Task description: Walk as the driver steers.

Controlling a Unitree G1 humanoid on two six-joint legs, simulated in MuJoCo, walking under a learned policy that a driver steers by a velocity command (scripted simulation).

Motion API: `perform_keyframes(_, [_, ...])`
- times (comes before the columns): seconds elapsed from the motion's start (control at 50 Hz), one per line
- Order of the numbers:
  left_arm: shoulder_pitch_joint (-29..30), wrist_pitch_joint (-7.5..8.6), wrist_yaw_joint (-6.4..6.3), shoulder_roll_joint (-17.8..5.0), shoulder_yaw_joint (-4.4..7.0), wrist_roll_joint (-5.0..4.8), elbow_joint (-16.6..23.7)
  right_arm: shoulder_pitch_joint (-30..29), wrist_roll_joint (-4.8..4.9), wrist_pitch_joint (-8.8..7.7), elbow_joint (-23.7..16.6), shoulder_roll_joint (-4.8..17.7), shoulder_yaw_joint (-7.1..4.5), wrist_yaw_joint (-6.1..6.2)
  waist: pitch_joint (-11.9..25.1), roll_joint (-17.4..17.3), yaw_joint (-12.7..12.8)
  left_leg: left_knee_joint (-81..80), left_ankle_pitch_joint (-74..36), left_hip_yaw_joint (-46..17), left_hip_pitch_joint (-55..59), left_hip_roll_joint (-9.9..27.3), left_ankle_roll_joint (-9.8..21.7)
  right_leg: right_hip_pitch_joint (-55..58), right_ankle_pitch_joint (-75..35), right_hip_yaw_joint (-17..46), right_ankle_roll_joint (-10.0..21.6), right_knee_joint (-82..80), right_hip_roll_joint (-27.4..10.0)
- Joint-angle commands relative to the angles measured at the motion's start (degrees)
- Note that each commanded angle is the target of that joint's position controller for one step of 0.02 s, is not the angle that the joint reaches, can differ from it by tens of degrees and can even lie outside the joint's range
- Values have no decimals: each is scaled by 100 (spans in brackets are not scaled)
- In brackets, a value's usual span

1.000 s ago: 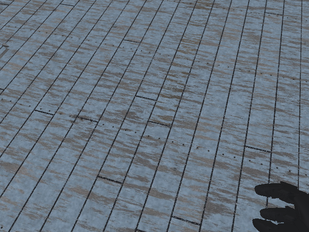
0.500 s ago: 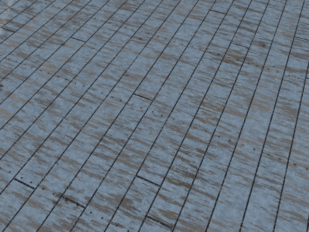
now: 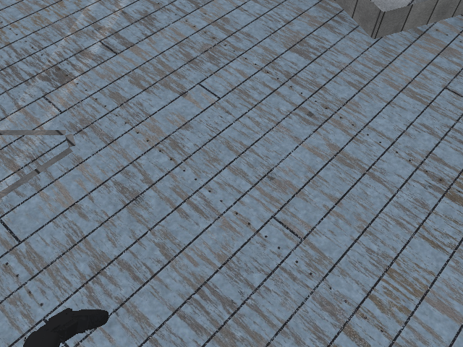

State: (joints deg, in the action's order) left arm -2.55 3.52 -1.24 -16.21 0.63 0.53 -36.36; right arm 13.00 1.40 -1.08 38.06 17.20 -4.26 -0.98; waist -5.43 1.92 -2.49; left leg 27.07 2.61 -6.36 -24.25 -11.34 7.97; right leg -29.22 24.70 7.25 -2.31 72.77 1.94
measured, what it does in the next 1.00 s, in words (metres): walks ahead, turning left: right foot, then left foot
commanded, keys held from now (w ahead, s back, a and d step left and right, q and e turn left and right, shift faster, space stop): w+q+shift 1.00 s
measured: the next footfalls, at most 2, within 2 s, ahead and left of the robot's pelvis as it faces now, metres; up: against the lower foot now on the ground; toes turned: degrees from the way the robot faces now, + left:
right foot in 0.26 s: +0.28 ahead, -0.17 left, +0.00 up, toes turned +20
left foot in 0.74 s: +0.53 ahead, +0.19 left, +0.00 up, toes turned +45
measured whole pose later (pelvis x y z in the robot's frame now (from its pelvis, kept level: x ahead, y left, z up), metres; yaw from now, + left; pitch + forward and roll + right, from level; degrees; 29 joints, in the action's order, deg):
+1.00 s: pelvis +0.59 +0.23 +0.00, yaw +56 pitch +2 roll +1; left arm -5.5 2.3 1.1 -15.4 -0.2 3.4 -33.7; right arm 25.6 -0.7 -2.8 46.4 19.1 -3.6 0.1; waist -1.9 0.1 -2.4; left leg 21.1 19.0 -7.6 -2.0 -13.2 10.7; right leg -41.5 15.5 4.3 -4.5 55.5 -9.6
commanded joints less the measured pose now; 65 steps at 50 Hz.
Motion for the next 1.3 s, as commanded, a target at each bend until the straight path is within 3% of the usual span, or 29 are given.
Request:
perform_keyframes(0.02, [-439,-5,25,-676,252,56,341,-262,57,-30,-626,813,-240,176,1073,-313,427,-1478,2131,-2523,878,1273,949,-200,-361,69,-27,-1343,-210])
perform_keyframes(0.1, [182,119,56,-412,215,-30,465,-53,63,51,-632,893,-293,317,940,-554,102,-1316,2360,-2445,667,1086,802,142,-995,-12,-202,-2931,3])
perform_keyframes(0.12, [-139,-176,99,-371,82,312,304,242,-402,92,-353,1139,-326,91,929,-1065,4,-1243,2133,-2221,729,972,666,187,-1109,-362,-175,-2857,-230])
perform_keyframes(0.18, [262,-278,78,-540,153,125,517,240,-347,95,-439,966,-311,-183,729,-909,-154,-1133,2717,-2625,268,928,542,702,-1120,-344,-191,-3478,-68])
perform_keyframes(0.24, [-586,-140,35,-660,256,2,260,-365,-327,94,-603,946,-298,-170,685,-513,483,-380,3269,-2696,-790,850,249,2474,-1177,-251,-19,-4413,-30])
perform_keyframes(0.26, [-1194,-75,-20,-926,359,36,101,-490,-309,35,-656,721,-229,-125,731,-87,822,432,3534,-2276,-1503,579,11,3380,-792,-8,87,-4720,-428])
perform_keyframes(0.28, [-1889,-11,-98,-1331,464,166,41,-545,-249,-86,-764,213,-84,-57,1095,865,1102,2265,3577,-1145,-1903,84,-245,3985,713,1267,290,-5303,-1780])
perform_keyframes(0.3, [-1623,-11,-100,-1787,548,293,118,-575,-174,-146,-992,193,-2,-67,964,1401,836,3167,2929,-526,-2977,-33,-329,3932,2652,3624,630,-6385,-2600])
perform_keyframes(0.32, [-1208,-24,-56,-1490,550,253,177,-632,-308,-113,-967,517,-34,-59,648,878,584,3799,2175,-333,-3208,710,-372,3522,2725,3675,839,-6284,-2761])
perform_keyframes(0.36, [-1302,-33,21,-980,406,132,124,-685,-448,-38,-823,699,-93,-199,553,238,552,4101,1554,-172,-2918,959,-464,3114,1467,1951,589,-6026,-2070])
perform_keyframes(0.4, [-1595,17,19,-881,365,94,-100,-638,-462,53,-759,576,-57,-367,477,430,538,4523,1087,75,-2766,1150,-528,2903,356,774,435,-6169,-1622])
perform_keyframes(0.62, [-2976,191,39,-704,320,181,-1070,-2395,-370,114,-1146,149,291,-583,-447,349,824,2568,519,1433,-2584,1271,-115,3522,-4015,-1855,158,-6453,-1465])
perform_keyframes(0.7, [-2785,30,-163,-1294,421,156,-1142,-1107,-349,120,-750,420,202,-414,574,759,-219,1742,1327,1942,47,388,426,3551,-9401,-2275,94,-4257,-1775])
perform_keyframes(0.74, [-2272,-35,-95,-1407,455,172,-909,1285,-317,37,28,992,-143,-191,1611,588,-1258,865,1419,1034,3241,389,852,1845,-7646,-2122,315,-1059,-1784])
perform_keyframes(0.76, [-2162,4,39,-731,327,255,-660,881,-127,96,81,1411,-323,-42,1551,-828,-634,643,1986,-674,4368,1484,993,-109,-645,-1982,226,775,-745])
perform_keyframes(0.78, [-1928,118,80,-798,291,78,102,770,-317,192,-261,1921,-388,-24,2387,-1200,-463,-408,2411,-3928,5512,2580,2012,-1916,234,-1083,-64,2294,-104])
perform_keyframes(0.8, [-1149,244,92,-1039,307,80,237,1211,-345,206,-95,1695,-394,82,1970,-110,-760,-901,1812,-3775,5327,2532,1834,-2492,-341,-400,-9,2039,-440])
perform_keyframes(0.82, [-1162,307,104,-916,244,48,264,1144,-298,140,126,1529,-361,144,1173,16,-447,-1094,1219,-3286,4440,2422,1686,-2384,-436,-385,61,1422,-663])
perform_keyframes(0.86, [-1312,161,93,-806,208,291,68,632,-282,-38,221,1191,-235,219,397,623,255,-1098,274,-2029,2834,1688,1276,-1574,-152,-372,2,539,-956])
perform_keyframes(0.9, [-1565,-75,147,-738,185,403,65,514,-179,-201,201,898,-94,196,246,142,566,-1260,-2,-1864,1832,1511,1388,-1144,161,-411,-175,5,-1075])
perform_keyframes(0.98, [-102,-116,261,-391,20,267,677,478,-223,-378,258,958,-109,115,-301,-195,367,-1744,-191,-1479,96,945,1078,-235,-1391,-782,-280,-2160,-910])
perform_keyframes(1.08, [-3,-72,208,-628,81,106,669,831,-104,-394,491,1244,-224,61,356,-414,143,-1043,-2705,-1610,1112,1101,507,1390,-2609,-789,84,-3860,-276])
perform_keyframes(1.12, [-1477,-35,59,-1105,309,74,311,606,-154,-380,498,1595,-296,60,1296,-343,1000,1017,-3667,-1541,1219,1032,190,3114,-1807,-754,188,-3959,-89])
perform_keyframes(1.14, [-2733,-31,-69,-1417,464,118,25,297,-213,-435,433,1433,-251,35,1856,-295,1676,2584,-3057,-1322,472,782,62,4519,-1148,-555,260,-3777,-476])
perform_keyframes(1.16, [-3505,8,-156,-1784,573,357,-141,291,-173,-486,199,390,3,68,2420,1151,1667,4820,1683,-772,-886,207,-1,5688,852,1338,517,-4283,-2132])
perform_keyframes(1.18, [-2734,1,-64,-1922,605,383,-19,763,-8,-454,-115,418,107,101,2854,2289,913,5652,2426,-338,-1765,244,-27,5504,1644,4259,858,-5597,-3044])
perform_keyframes(1.2, [-1895,-25,-25,-1278,527,326,143,446,-193,-343,93,764,74,138,1892,1253,818,5735,1760,-176,-2042,810,-5,4591,2408,3721,929,-5743,-2757])
perform_keyframes(1.24, [-1676,-39,33,-697,384,303,-39,-52,-345,-190,139,703,74,-24,815,106,710,5347,1353,65,-1930,1281,-86,3288,684,1914,850,-5654,-2322])
perform_keyframes(1.3, [-1870,119,114,-450,300,150,-575,-438,-349,65,-215,236,188,-258,249,301,372,5137,1383,117,-2026,1632,-166,2406,-354,486,660,-6090,-2111])
Velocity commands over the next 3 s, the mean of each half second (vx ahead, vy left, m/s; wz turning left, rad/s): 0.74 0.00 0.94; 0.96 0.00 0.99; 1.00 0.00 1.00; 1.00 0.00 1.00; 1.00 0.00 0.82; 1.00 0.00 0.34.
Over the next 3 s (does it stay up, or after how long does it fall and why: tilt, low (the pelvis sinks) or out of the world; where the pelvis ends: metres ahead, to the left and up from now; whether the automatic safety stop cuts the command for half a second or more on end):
stays up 0.26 1.84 0.00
